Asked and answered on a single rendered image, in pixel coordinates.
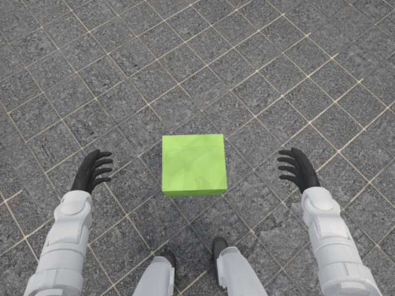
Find robot right hand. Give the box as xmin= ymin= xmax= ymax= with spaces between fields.
xmin=277 ymin=147 xmax=321 ymax=194

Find robot left hand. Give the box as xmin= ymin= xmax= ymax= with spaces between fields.
xmin=71 ymin=149 xmax=113 ymax=195

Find robot left forearm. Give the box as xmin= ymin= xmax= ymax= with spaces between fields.
xmin=23 ymin=190 xmax=93 ymax=296

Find robot left thigh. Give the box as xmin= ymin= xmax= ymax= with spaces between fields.
xmin=132 ymin=262 xmax=175 ymax=296

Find robot right forearm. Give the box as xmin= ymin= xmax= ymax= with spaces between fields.
xmin=301 ymin=187 xmax=383 ymax=296

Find right robot shin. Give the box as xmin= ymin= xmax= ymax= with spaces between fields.
xmin=218 ymin=247 xmax=240 ymax=258

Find carton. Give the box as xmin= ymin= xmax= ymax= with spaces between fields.
xmin=162 ymin=134 xmax=227 ymax=197

